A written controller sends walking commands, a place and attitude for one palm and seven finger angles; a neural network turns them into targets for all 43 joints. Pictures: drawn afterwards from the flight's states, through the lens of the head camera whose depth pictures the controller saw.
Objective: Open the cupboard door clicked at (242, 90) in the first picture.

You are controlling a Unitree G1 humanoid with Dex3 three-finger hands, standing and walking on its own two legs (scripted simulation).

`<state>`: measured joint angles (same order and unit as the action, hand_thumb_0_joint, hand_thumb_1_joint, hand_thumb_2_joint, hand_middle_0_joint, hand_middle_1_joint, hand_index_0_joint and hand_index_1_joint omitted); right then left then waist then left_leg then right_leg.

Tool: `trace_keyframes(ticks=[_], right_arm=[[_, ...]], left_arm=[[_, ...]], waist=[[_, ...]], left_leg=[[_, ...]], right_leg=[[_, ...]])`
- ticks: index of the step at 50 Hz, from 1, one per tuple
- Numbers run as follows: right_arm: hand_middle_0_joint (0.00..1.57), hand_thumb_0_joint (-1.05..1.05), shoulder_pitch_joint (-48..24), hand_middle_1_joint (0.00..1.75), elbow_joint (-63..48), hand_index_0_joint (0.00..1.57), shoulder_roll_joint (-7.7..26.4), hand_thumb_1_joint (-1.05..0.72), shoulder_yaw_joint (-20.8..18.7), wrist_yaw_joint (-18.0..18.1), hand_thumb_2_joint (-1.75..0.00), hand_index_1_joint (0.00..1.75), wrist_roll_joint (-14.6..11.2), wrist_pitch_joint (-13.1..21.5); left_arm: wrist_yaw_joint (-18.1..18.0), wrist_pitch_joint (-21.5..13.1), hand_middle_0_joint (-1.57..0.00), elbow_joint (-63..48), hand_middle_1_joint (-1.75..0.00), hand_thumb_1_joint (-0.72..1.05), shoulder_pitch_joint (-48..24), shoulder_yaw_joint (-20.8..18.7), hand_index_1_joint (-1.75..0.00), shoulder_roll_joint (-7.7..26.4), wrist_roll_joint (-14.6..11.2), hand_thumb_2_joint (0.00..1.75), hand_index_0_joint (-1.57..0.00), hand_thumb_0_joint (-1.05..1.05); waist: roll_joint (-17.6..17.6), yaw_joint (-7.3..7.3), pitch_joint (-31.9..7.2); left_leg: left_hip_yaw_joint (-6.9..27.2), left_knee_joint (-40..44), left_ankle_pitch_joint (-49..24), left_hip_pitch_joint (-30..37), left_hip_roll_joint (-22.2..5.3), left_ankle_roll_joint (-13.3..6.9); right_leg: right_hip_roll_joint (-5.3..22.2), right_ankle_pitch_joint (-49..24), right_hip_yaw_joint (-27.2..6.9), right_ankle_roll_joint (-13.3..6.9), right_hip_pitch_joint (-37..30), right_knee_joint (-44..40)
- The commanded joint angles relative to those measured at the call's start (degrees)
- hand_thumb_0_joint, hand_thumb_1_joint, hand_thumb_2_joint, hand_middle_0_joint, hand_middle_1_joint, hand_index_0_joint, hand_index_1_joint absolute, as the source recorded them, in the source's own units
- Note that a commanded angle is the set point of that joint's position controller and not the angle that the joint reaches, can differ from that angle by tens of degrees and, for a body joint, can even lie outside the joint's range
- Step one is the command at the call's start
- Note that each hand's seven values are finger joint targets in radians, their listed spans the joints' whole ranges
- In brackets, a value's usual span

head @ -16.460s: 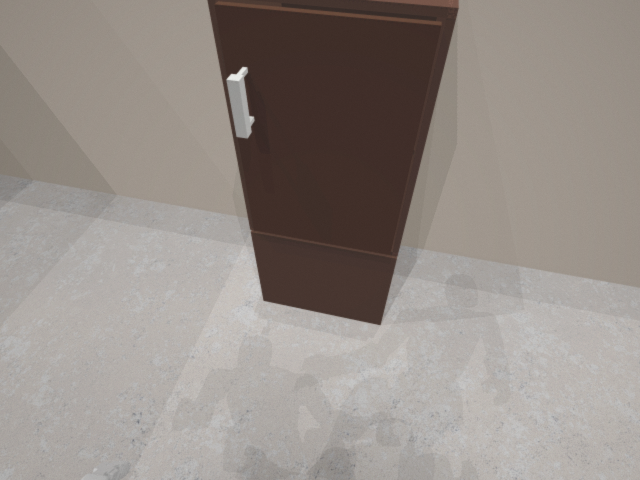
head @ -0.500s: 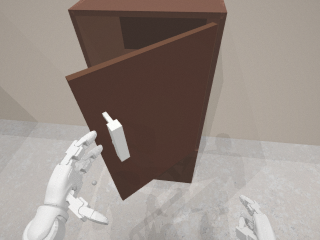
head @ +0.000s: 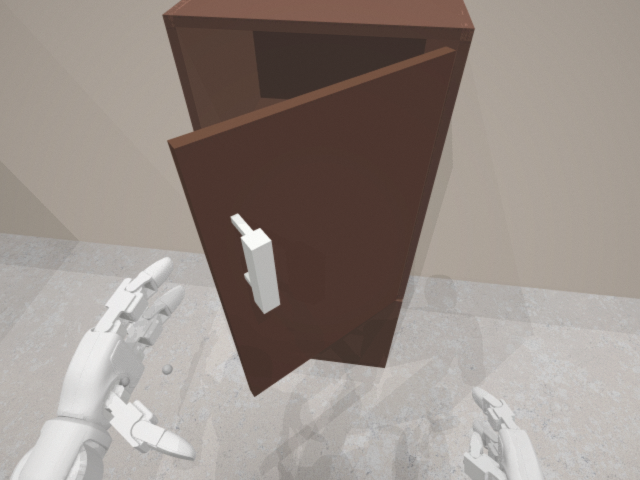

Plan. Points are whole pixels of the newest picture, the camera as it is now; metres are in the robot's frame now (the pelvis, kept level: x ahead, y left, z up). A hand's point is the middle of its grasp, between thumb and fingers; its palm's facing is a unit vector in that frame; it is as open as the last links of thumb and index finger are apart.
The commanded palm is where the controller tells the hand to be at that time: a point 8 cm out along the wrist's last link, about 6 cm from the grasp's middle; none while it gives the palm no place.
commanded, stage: draw the hand back to the body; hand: left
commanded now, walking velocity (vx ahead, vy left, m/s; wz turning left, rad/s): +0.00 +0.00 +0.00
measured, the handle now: (253, 263) +0.35 +0.11 +0.11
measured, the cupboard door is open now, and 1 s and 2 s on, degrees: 44 44 44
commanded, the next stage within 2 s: step back with the hand held close in 1.38 s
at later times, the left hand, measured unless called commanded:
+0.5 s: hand (101, 351) +0.21 +0.23 +0.14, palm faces +0.27 -0.92 -0.28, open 14.9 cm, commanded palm +0.17 +0.27 +0.16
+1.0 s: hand (73, 290) +0.25 +0.26 +0.18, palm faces +0.42 -0.82 -0.40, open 9.1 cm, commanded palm +0.20 +0.30 +0.20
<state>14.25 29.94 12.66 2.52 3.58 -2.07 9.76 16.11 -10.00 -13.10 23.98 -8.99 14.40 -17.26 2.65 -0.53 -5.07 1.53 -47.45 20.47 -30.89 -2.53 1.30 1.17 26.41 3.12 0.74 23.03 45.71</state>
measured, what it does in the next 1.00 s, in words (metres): stands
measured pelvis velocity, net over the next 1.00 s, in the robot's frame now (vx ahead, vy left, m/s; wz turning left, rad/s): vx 0.04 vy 0.00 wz -0.04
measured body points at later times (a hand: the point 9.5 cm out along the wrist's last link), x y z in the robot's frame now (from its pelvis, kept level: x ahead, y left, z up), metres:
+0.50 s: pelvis +0.00 +0.01 +0.03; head -0.01 +0.00 +0.48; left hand +0.19 +0.28 +0.16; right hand +0.19 -0.21 -0.04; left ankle +0.04 +0.13 -0.70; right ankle -0.03 -0.13 -0.70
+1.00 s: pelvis +0.04 +0.00 +0.04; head +0.03 -0.02 +0.49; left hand +0.22 +0.30 +0.20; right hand +0.22 -0.23 -0.05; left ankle +0.04 +0.13 -0.70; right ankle -0.03 -0.13 -0.70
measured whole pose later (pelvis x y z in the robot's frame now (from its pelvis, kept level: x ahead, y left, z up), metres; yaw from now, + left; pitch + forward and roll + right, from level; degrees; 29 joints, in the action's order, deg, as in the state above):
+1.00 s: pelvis +0.04 +0.00 +0.04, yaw -2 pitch -3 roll +0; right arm 10.4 36.2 13.0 1.2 4.9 0.7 5.1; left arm -7.0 -3.1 -20.2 25.2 -18.3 19.2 -3.1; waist 2.7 -3.7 0.4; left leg -2.1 -24.1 13.4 -7.9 -2.1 1.2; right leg 1.5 17.7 0.5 1.0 1.3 21.8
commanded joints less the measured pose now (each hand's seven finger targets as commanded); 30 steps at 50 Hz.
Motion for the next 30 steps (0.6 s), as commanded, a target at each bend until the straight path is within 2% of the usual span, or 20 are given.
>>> trace_keyframes(ticks=[1, 2, 5, 7, 10, 11, 12, 13, 14, 15, 16, 17, 18, 19, 20, 22, 23, 25, 27, 30], right_arm=[[0.20, 0.00, -6.85, 0.30, -9.72, 0.20, 6.93, -0.90, -2.58, 0.98, -0.90, 0.30, -0.55, 3.46], [0.20, 0.00, -7.20, 0.30, -9.54, 0.20, 6.98, -0.90, -2.58, 1.08, -0.90, 0.30, -0.59, 3.58], [0.20, 0.00, -7.21, 0.30, -9.52, 0.20, 7.27, -0.90, -2.29, 1.43, -0.90, 0.30, -0.84, 4.30], [0.20, 0.00, -7.64, 0.30, -9.17, 0.20, 7.40, -0.90, -2.09, 1.55, -0.90, 0.30, -0.79, 5.06], [0.20, 0.00, -7.26, 0.30, -8.80, 0.20, 7.37, -0.90, -1.91, 1.63, -0.90, 0.30, -1.00, 6.00], [0.20, 0.00, -7.34, 0.30, -8.73, 0.20, 7.43, -0.90, -1.91, 1.70, -0.90, 0.30, -0.93, 6.30], [0.20, 0.00, -7.52, 0.30, -8.25, 0.20, 7.56, -0.90, -1.95, 1.76, -0.90, 0.30, -0.83, 6.45], [0.20, 0.00, -7.59, 0.30, -8.20, 0.20, 7.47, -0.90, -1.96, 1.81, -0.90, 0.30, -0.94, 6.51], [0.20, 0.00, -7.82, 0.30, -8.28, 0.20, 7.54, -0.90, -1.98, 1.85, -0.90, 0.30, -1.03, 6.65], [0.20, 0.00, -7.81, 0.30, -8.21, 0.20, 7.43, -0.90, -1.82, 1.86, -0.90, 0.30, -1.04, 6.72], [0.20, 0.00, -10.36, 0.30, -8.21, 0.20, 6.32, -0.90, -1.45, 3.14, -0.90, 0.30, 0.21, 5.89], [0.20, 0.00, -9.49, 0.30, -7.40, 0.20, 5.79, -0.90, -1.29, 3.76, -0.90, 0.30, 0.69, 5.79], [0.20, 0.00, -9.37, 0.30, -7.00, 0.20, 5.67, -0.90, -1.06, 3.80, -0.90, 0.30, 0.97, 5.12], [0.20, 0.00, -9.04, 0.30, -6.50, 0.20, 5.53, -0.90, -1.01, 3.71, -0.90, 0.30, 1.15, 4.57], [0.20, 0.00, -9.13, 0.30, -6.19, 0.20, 5.60, -0.90, -1.06, 3.55, -0.90, 0.30, 1.29, 4.01], [0.20, 0.00, -9.35, 0.30, -5.22, 0.20, 6.13, -0.90, -1.43, 3.57, -0.90, 0.30, 1.72, 3.37], [0.20, 0.00, -9.51, 0.30, -5.23, 0.20, 6.03, -0.90, -1.51, 3.51, -0.90, 0.30, 1.88, 3.11], [0.20, 0.00, -9.50, 0.30, -4.57, 0.20, 5.96, -0.90, -1.61, 3.34, -0.90, 0.30, 2.24, 2.77], [0.20, 0.00, -9.99, 0.30, -4.02, 0.20, 6.27, -0.90, -1.72, 3.30, -0.90, 0.30, 2.42, 2.50], [0.20, 0.00, -10.43, 0.30, -3.47, 0.20, 5.96, -0.90, -1.97, 3.12, -0.90, 0.30, 2.58, 1.82]], left_arm=[[0.19, -0.81, -0.15, -11.93, -0.30, -0.50, -5.08, -6.96, -0.30, 8.31, -1.97, 0.30, -0.15, 0.00], [0.43, -0.29, -0.15, -11.27, -0.30, -0.50, -4.93, -7.80, -0.30, 8.91, -2.30, 0.30, -0.15, 0.00], [1.35, 0.44, -0.15, -13.68, -0.30, -0.50, -7.41, -7.50, -0.30, 9.03, -2.79, 0.30, -0.15, 0.00], [1.54, 0.78, -0.15, -13.52, -0.30, -0.50, -7.23, -8.53, -0.30, 10.11, -3.06, 0.30, -0.15, 0.00], [1.88, 1.20, -0.15, -15.24, -0.30, -0.50, -8.17, -7.78, -0.30, 9.59, -2.99, 0.30, -0.15, 0.00], [2.04, 1.59, -0.15, -15.51, -0.30, -0.47, -7.91, -8.12, -0.30, 9.81, -3.06, 0.32, -0.15, 0.00], [2.00, 2.20, -0.15, -14.12, -0.30, -0.43, -7.40, -9.33, -0.30, 10.79, -3.07, 0.33, -0.15, 0.00], [2.15, 2.57, -0.15, -14.18, -0.30, -0.40, -7.10, -9.93, -0.30, 10.84, -3.32, 0.34, -0.15, 0.00], [2.36, 2.85, -0.16, -15.18, -0.30, -0.36, -7.14, -10.07, -0.30, 11.00, -3.34, 0.36, -0.16, 0.00], [2.41, 3.30, -0.16, -14.97, -0.30, -0.32, -6.69, -10.29, -0.30, 10.83, -3.40, 0.37, -0.16, 0.00], [-8.01, 2.22, -0.16, -21.58, -0.30, -0.29, -11.70, -11.01, -0.30, 16.58, 5.80, 0.39, -0.16, 0.00], [-12.92, 2.94, -0.16, -18.93, -0.30, -0.26, -7.04, -9.92, -0.30, 13.32, 6.97, 0.40, -0.16, 0.00], [-15.71, 3.54, -0.16, -19.51, -0.30, -0.22, -5.45, -6.99, -0.30, 10.21, 8.77, 0.42, -0.16, 0.00], [-17.71, 3.92, -0.16, -19.62, -0.30, -0.18, -3.29, -5.91, -0.30, 9.10, 10.10, 0.43, -0.16, 0.00], [-19.22, 4.04, -0.16, -19.80, -0.30, -0.15, -2.13, -5.68, -0.30, 9.12, 11.16, 0.45, -0.16, 0.00], [-21.50, 3.84, -0.16, -19.46, -0.30, -0.08, -2.22, -7.45, -0.30, 11.35, 12.66, 0.48, -0.16, 0.00], [-22.11, 3.61, -0.17, -20.70, -0.30, -0.05, -3.36, -6.86, -0.30, 10.91, 13.12, 0.50, -0.17, 0.00], [-23.10, 3.20, -0.17, -20.76, -0.30, 0.02, -3.75, -6.79, -0.30, 10.78, 14.09, 0.52, -0.17, 0.00], [-23.67, 3.07, -0.17, -20.10, -0.30, 0.09, -4.18, -7.44, -0.30, 11.53, 14.62, 0.55, -0.17, 0.00], [-24.10, 2.99, -0.18, -19.69, -0.30, 0.20, -3.55, -8.73, -0.30, 11.75, 14.76, 0.60, -0.18, 0.00]], waist=[[0.12, -0.83, -4.04], [-1.16, -0.88, -3.69], [0.91, -0.62, -3.66], [-0.20, -0.88, -3.59], [1.49, -0.69, -3.00], [1.86, -0.91, -3.21], [0.30, -0.98, -2.79], [0.25, -1.21, -2.69], [1.70, -1.40, -3.08], [1.70, -1.53, -2.36], [1.68, -3.58, 0.06], [-0.79, -2.30, 3.74], [0.78, -2.08, 3.19], [1.69, -1.95, 2.94], [3.24, -2.06, 3.00], [0.70, -2.23, 2.06], [1.19, -1.95, 1.43], [1.70, -1.99, 0.98], [0.36, -2.22, 1.78], [0.77, -2.53, 1.49]], left_leg=[[0.33, 9.05, -4.94, 9.56, 2.55, -2.06], [0.32, 9.00, -4.93, 9.34, 2.52, -2.18], [0.46, 9.90, -3.99, 10.68, 2.58, -2.03], [0.74, 10.20, -3.89, 10.77, 2.57, -2.19], [1.04, 11.27, -4.18, 12.39, 2.57, -2.04], [1.10, 11.54, -4.43, 12.72, 2.65, -2.08], [1.05, 11.47, -4.53, 12.41, 2.59, -2.22], [0.98, 12.00, -4.58, 12.55, 2.61, -2.14], [0.83, 12.26, -4.74, 13.17, 2.68, -2.06], [0.98, 12.77, -4.83, 13.15, 2.63, -1.93], [-0.24, 15.36, -2.79, 13.99, 2.68, -1.93], [-0.46, 16.08, -0.56, 14.47, 2.33, -1.69], [-0.47, 17.22, -0.10, 15.97, 2.24, -1.70], [-0.53, 18.22, -1.02, 17.30, 2.03, -1.70], [-0.64, 19.29, -1.47, 18.08, 1.89, -1.62], [-1.08, 20.70, -3.88, 19.95, 1.69, -1.84], [-1.22, 21.45, -5.12, 21.08, 1.67, -1.90], [-1.50, 22.75, -7.54, 23.14, 1.61, -1.89], [-1.62, 23.86, -9.46, 24.21, 1.49, -1.95], [-2.23, 25.03, -12.78, 26.37, 1.37, -2.07]], right_leg=[[-3.01, -11.06, 1.13, -0.86, 3.39, -9.50], [-3.03, -10.82, 0.75, -0.85, 2.65, -10.23], [-3.04, -9.48, 0.95, -0.79, 2.77, -11.00], [-3.19, -8.96, 0.73, -0.88, 1.85, -11.72], [-3.24, -9.58, 1.44, -0.90, 1.80, -12.00], [-3.23, -9.92, 1.44, -0.91, 1.57, -12.20], [-3.31, -9.96, 1.29, -0.87, 0.97, -12.75], [-3.16, -10.04, 1.45, -0.83, 0.65, -13.03], [-3.13, -10.15, 1.39, -0.88, 0.33, -13.17], [-3.20, -10.28, 1.81, -0.94, -0.05, -13.20], [-2.44, -8.18, -1.38, -1.47, -0.34, -18.46], [-2.10, -4.74, -1.31, -1.44, 0.86, -21.05], [-1.67, -4.42, -0.99, -1.42, -0.56, -21.16], [-1.65, -5.79, -0.38, -1.45, -1.96, -21.07], [-1.58, -6.47, -0.38, -1.51, -3.10, -21.37], [-1.54, -8.61, -0.45, -1.41, -5.92, -22.92], [-1.35, -9.64, -0.52, -1.41, -6.92, -23.13], [-1.38, -11.79, -0.17, -1.43, -8.68, -23.67], [-1.46, -13.32, -0.07, -1.41, -10.12, -24.76], [-1.44, -16.34, -0.15, -1.35, -11.97, -25.38]])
